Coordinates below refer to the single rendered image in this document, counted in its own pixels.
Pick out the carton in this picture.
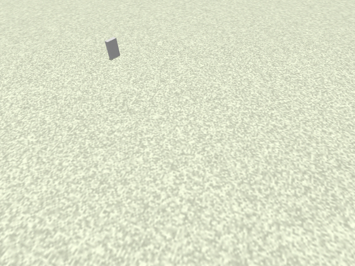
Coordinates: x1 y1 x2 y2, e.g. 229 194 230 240
105 37 120 59

